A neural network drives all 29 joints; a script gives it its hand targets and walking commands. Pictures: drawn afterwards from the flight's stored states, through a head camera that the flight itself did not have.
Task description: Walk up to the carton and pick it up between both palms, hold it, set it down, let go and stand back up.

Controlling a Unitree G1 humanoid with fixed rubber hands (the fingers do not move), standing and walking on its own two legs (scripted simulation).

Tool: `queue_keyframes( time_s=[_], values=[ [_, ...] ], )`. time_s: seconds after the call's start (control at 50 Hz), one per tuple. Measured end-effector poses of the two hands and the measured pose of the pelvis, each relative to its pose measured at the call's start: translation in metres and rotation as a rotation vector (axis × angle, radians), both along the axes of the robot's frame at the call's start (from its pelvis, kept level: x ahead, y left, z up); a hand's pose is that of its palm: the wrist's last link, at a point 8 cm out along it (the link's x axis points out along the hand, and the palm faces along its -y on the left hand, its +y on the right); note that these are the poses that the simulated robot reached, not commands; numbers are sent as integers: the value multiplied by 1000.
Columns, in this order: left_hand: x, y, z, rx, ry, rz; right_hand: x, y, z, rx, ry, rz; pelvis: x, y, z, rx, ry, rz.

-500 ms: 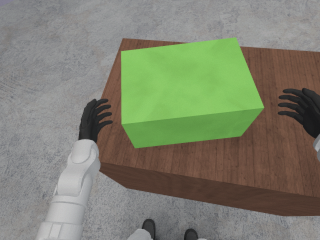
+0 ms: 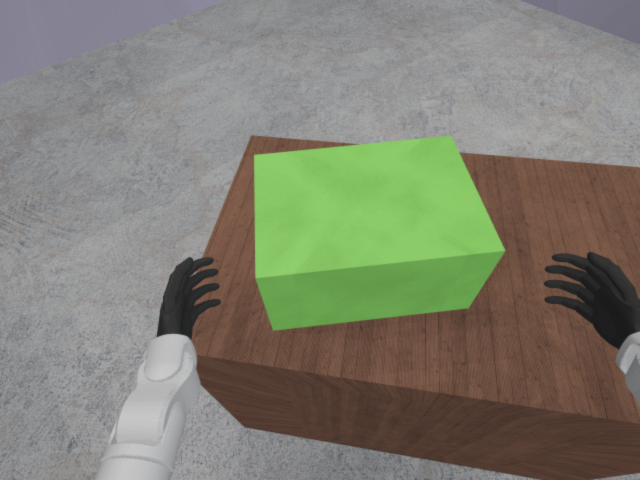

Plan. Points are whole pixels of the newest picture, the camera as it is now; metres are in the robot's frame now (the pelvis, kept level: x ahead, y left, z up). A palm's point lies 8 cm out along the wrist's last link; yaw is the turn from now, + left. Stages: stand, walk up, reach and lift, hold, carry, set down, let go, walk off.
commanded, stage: set down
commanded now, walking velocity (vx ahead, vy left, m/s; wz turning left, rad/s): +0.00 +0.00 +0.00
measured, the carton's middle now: (362, 232) +0.49 +0.00 -0.04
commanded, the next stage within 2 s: let go in 1.42 s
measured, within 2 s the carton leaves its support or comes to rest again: neither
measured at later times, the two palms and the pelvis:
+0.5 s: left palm (185, 371) +0.24 +0.21 -0.01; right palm (618, 393) +0.26 -0.30 -0.01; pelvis +0.01 +0.00 +0.00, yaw -1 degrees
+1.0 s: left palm (181, 426) +0.19 +0.21 -0.05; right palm (569, 458) +0.20 -0.24 -0.05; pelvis +0.02 +0.00 +0.00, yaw -1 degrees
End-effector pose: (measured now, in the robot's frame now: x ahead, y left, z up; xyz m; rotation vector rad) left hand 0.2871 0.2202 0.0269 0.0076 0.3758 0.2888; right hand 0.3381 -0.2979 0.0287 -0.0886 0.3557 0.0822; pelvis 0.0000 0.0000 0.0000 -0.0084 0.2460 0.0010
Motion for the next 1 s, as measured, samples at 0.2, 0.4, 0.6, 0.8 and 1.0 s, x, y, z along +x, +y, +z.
queue_keyframes(
  time_s=[0.2, 0.4, 0.6, 0.8, 1.0],
  values=[
    [2, -20, 0, -17, 0, -55, -19, 2, -15, 8, 14, -12, 1, 4, 3, 3, -13, -12],
    [-27, -21, -22, -15, 53, -24, -57, -2, -33, -32, 62, -32, 6, 1, 5, 9, -50, -23],
    [-60, -7, -37, 14, 69, 5, -86, 8, -40, -43, 72, -51, 14, -2, 5, 12, -108, -19],
    [-80, -9, -50, 16, 102, -22, -109, 25, -53, -41, 119, -64, 18, 0, 5, 5, -181, -11],
    [-98, -9, -76, 26, 225, -64, -140, 56, -74, -34, 190, -62, 17, 1, 4, 10, -234, -11]
  ],
)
